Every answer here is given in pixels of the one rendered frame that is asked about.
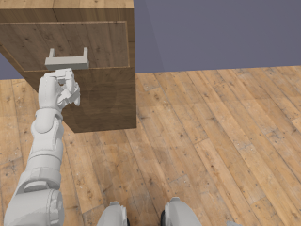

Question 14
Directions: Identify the drawer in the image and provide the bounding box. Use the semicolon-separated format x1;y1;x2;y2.
0;21;129;71

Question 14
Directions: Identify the handle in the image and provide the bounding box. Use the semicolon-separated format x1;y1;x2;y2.
44;47;89;71

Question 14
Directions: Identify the cabinet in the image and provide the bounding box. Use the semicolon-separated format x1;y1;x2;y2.
0;0;137;134

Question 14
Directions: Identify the left robot upper arm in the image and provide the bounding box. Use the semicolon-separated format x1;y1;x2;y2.
6;188;65;226

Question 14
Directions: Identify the left robot hand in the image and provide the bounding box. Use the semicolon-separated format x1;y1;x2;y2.
38;68;81;113

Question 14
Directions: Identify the left robot shin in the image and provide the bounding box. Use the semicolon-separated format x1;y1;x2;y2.
109;202;120;206

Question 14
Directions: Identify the left robot forearm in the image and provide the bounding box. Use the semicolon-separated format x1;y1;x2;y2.
4;108;64;226

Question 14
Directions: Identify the robot right thigh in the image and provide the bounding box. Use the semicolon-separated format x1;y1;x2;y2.
165;201;202;226

